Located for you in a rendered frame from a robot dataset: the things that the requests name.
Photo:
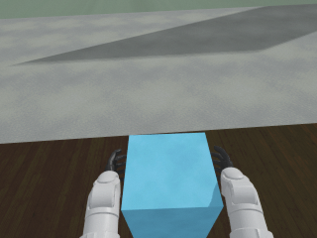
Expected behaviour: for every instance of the carton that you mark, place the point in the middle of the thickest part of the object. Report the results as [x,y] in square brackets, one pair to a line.
[170,186]

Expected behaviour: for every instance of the left robot hand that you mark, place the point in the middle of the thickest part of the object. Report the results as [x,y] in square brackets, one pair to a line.
[112,164]

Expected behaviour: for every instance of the left robot forearm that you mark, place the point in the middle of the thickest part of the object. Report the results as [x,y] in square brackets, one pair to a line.
[103,207]

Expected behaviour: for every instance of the right robot forearm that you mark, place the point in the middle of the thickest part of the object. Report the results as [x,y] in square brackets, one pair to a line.
[244,208]

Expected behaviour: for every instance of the right robot hand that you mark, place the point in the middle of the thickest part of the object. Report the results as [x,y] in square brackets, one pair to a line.
[224,162]

